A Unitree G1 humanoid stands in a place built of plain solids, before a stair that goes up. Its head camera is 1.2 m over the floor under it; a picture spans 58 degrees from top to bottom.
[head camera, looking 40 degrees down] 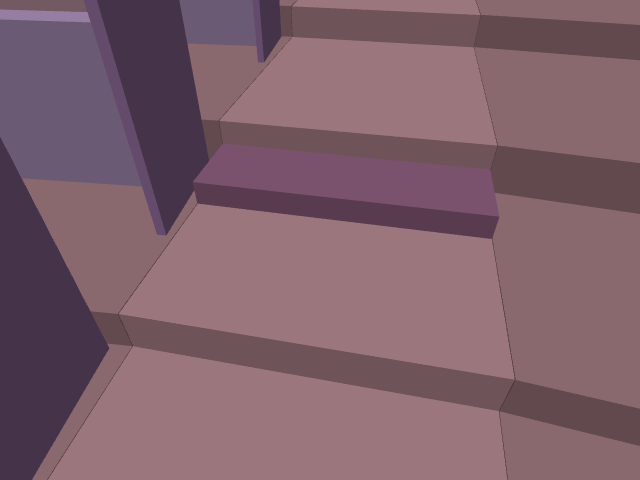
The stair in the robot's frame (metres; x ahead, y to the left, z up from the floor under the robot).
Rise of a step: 0.11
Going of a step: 0.46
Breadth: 1.17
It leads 11 degrees to the right of straight ahead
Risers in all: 3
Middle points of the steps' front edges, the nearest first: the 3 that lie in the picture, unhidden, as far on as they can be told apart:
0.76 0.05 0.17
1.35 -0.07 0.27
1.67 -0.13 0.38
